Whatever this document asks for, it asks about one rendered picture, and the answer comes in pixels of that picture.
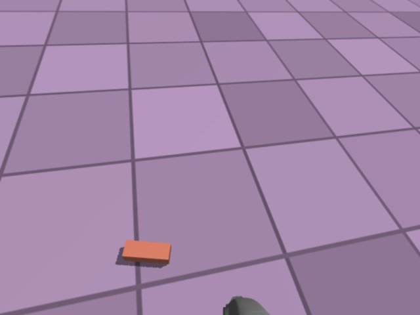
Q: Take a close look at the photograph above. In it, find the carton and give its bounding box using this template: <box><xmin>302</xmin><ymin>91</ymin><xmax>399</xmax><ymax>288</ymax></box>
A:
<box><xmin>122</xmin><ymin>240</ymin><xmax>171</xmax><ymax>264</ymax></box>

